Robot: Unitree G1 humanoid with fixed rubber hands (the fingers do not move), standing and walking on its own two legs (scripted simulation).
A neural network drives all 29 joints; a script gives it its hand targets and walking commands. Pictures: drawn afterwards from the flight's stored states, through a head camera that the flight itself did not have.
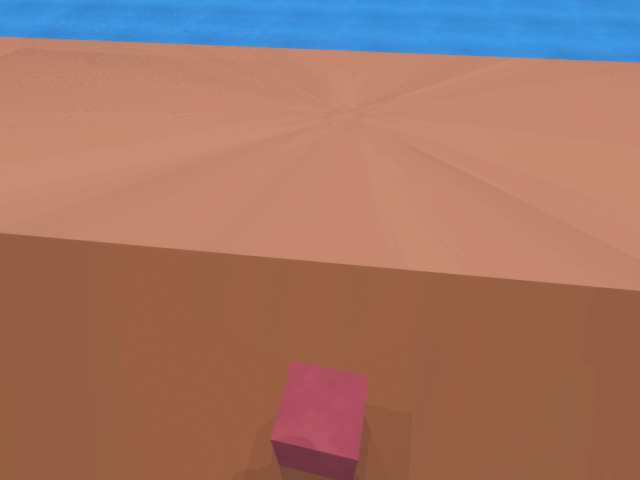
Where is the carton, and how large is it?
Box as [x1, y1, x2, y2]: [270, 361, 368, 479]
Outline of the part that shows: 292,361 270,439 279,464 336,479 352,479 358,457 368,376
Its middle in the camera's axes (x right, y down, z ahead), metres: +0.01 +0.51 +1.06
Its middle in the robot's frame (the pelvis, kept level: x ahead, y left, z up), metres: +0.40 +0.03 -0.65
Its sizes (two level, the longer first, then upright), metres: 0.210 0.200 0.250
